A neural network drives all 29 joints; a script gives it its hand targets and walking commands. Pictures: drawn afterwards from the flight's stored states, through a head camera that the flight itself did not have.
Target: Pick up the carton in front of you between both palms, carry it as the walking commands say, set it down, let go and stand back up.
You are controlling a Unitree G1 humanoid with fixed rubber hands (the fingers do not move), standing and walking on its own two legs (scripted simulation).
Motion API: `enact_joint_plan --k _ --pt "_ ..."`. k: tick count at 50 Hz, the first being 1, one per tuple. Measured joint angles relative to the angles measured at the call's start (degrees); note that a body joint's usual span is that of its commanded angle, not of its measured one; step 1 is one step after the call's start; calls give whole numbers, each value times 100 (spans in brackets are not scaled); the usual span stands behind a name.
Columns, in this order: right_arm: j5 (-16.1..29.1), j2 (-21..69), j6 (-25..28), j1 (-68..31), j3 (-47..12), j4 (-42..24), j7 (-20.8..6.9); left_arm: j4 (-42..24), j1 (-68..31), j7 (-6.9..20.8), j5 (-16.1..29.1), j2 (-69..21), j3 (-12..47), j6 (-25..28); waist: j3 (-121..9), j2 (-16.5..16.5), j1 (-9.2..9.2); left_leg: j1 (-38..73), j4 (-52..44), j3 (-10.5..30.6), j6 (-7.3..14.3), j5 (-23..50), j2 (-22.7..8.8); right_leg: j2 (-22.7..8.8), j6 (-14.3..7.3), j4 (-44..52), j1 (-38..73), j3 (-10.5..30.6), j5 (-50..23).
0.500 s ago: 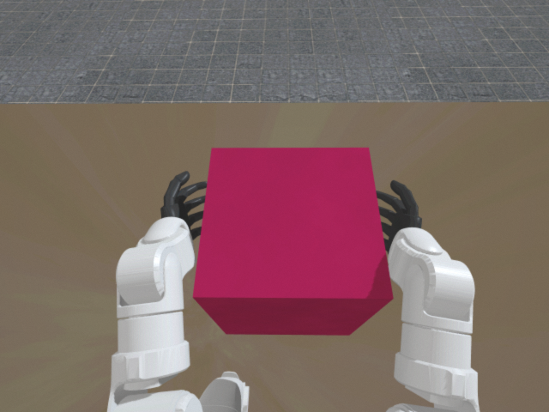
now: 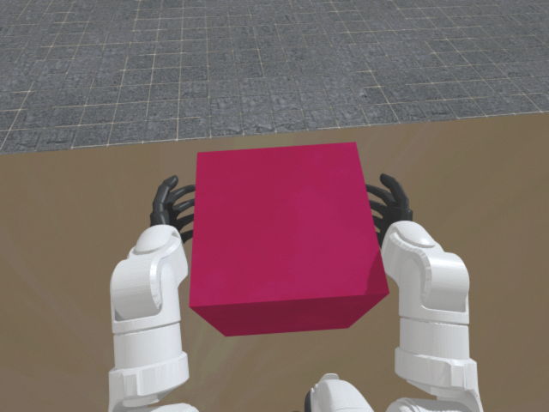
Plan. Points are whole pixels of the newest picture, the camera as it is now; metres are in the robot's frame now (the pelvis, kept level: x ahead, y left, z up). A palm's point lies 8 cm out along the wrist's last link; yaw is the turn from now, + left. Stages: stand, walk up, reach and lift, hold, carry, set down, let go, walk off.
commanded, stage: carry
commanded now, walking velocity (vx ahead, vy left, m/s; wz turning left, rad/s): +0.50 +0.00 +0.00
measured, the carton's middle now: (282, 251) +0.34 -0.02 +0.02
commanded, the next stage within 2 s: none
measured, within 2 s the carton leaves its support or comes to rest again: neither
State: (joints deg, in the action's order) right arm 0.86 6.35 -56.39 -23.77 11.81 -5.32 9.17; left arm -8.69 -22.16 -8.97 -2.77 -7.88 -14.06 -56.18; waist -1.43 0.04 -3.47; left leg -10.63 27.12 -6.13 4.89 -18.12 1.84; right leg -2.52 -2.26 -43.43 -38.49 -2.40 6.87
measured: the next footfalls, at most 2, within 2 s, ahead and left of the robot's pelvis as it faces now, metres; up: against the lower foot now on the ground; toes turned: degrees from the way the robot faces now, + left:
right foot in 0.12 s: +0.26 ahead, -0.09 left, -0.02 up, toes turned -5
left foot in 0.60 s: +0.56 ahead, +0.07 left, -0.04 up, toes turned +5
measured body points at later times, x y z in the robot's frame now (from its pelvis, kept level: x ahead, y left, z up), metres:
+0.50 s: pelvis +0.32 -0.02 -0.02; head +0.35 -0.02 +0.43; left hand +0.66 +0.15 +0.07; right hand +0.67 -0.15 +0.06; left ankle +0.44 +0.11 -0.72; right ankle +0.22 -0.08 -0.75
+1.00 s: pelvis +0.63 +0.02 -0.04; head +0.66 +0.03 +0.41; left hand +0.98 +0.17 +0.05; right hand +0.97 -0.14 +0.05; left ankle +0.52 +0.07 -0.78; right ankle +0.77 -0.12 -0.74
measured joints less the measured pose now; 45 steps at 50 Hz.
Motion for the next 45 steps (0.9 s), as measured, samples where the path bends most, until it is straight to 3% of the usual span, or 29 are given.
enact_joint_plan --k 4,6,8,10,12,21,27,30,32,34,36,45 --pt "-63 -7 -96 -57 -77 -42 5 -66 -12 -22 43 106 42 -104 -210 -14 31 571 128 54 -126 -621 20 187 -141 1265 499 -344 -802" --pt "-107 -70 -211 -65 -69 -5 7 130 -127 -14 19 132 83 -172 -319 -66 108 633 857 86 -189 -1016 40 270 -255 1755 1006 -526 -1112" --pt "-54 -251 -298 -137 -39 172 -1 453 -266 -14 -39 70 104 -146 -341 135 343 74 2465 287 -260 -1117 -86 432 -421 1204 978 -593 -347" --pt "-28 -278 -364 -128 29 352 -5 691 -320 -49 -35 67 113 -214 -276 109 484 -710 3988 540 -228 -1198 19 443 -509 860 1007 -605 67" --pt "-105 -127 -390 -45 127 403 -2 756 -221 -61 24 58 60 -246 -197 34 580 -1361 4507 560 -199 -951 -22 433 -478 895 1220 -588 213" --pt "-324 190 -49 156 221 -4 -31 634 -179 -30 299 92 -1 114 3 -15 722 -2819 2566 505 -253 355 -472 434 -412 1490 2305 -484 800" --pt "-270 22 -118 228 142 -362 5 508 -325 -33 270 117 202 76 -198 10 746 -2494 811 231 -194 1541 -356 460 -208 1553 3098 -393 1524" --pt "-271 -27 -225 100 104 -284 13 469 -383 -43 225 185 224 -74 -325 57 690 -1863 -105 -21 -49 2098 -193 477 -100 864 3311 -341 2106" --pt "-333 29 -190 -55 71 -40 18 530 -436 -40 263 354 210 -150 -325 -93 485 -1893 419 -114 107 1581 -70 360 13 -619 2841 -172 2350" --pt "-336 44 -250 -125 55 176 19 640 -399 -40 283 398 161 -215 -264 -33 309 -1873 782 -100 180 1128 -57 486 -14 -2149 2117 93 2442" --pt "-288 54 -315 -17 83 227 7 685 -316 -48 230 263 62 -271 -209 31 198 -1643 703 -81 143 970 -44 459 -42 -2783 1477 153 2140" --pt "-52 23 -67 47 140 165 3 373 -155 18 -30 -33 -44 -69 -2 10 89 -440 11 -21 150 441 36 -17 77 -1353 -135 134 829"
